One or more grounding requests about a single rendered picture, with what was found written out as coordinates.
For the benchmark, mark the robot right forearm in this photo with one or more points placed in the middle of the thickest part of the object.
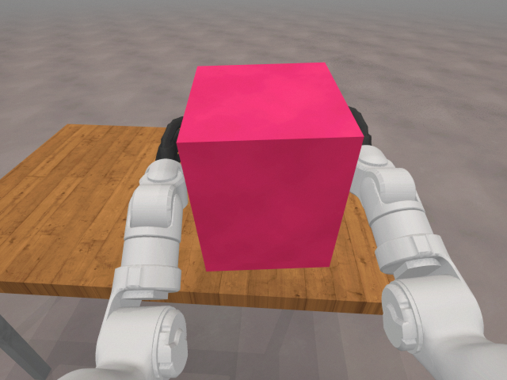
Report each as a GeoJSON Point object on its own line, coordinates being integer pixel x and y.
{"type": "Point", "coordinates": [406, 245]}

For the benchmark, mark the carton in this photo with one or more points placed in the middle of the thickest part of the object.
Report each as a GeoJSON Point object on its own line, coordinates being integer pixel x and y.
{"type": "Point", "coordinates": [268, 152]}

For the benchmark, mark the table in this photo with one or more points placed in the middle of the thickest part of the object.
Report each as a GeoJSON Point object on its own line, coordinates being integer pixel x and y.
{"type": "Point", "coordinates": [63, 213]}

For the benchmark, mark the robot right hand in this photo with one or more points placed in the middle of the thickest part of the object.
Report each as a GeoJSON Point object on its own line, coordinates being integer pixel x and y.
{"type": "Point", "coordinates": [362, 125]}

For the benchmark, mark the robot left hand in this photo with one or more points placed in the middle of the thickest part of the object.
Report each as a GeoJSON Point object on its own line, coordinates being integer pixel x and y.
{"type": "Point", "coordinates": [168, 147]}

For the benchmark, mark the robot left forearm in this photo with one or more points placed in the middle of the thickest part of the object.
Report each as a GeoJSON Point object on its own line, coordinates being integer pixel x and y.
{"type": "Point", "coordinates": [149, 267]}

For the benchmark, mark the right robot upper arm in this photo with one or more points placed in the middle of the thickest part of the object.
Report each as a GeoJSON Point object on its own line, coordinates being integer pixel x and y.
{"type": "Point", "coordinates": [436, 319]}

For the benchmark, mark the left robot upper arm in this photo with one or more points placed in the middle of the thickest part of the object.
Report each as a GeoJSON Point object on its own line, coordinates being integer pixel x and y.
{"type": "Point", "coordinates": [139, 343]}

